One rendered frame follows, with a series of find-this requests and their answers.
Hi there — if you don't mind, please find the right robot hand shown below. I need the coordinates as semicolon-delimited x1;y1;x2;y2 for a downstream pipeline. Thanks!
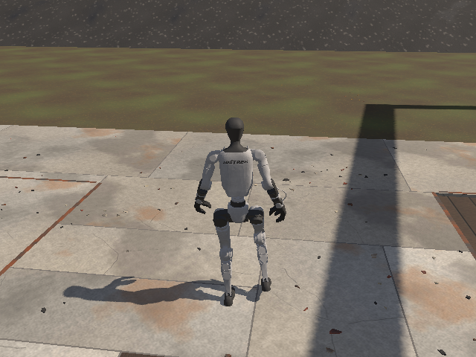
269;204;286;222

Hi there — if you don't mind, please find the left robot hand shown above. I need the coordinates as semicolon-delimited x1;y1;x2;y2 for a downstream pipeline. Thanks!
194;200;211;214

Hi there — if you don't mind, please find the robot left forearm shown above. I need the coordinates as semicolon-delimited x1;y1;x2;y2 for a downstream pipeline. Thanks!
195;179;208;204

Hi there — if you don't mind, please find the robot head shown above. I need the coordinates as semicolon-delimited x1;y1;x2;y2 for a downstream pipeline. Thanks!
223;118;248;152

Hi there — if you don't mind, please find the robot right upper arm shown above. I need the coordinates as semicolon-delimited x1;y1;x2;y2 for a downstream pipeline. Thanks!
251;149;274;190

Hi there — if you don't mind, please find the robot right forearm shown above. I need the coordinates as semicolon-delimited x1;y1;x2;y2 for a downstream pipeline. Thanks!
267;178;283;208

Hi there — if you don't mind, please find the robot left upper arm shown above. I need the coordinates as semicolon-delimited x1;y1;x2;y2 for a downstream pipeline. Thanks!
200;150;220;190

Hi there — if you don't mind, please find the robot right thigh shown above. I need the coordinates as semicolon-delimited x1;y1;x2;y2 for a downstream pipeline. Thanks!
248;205;265;245

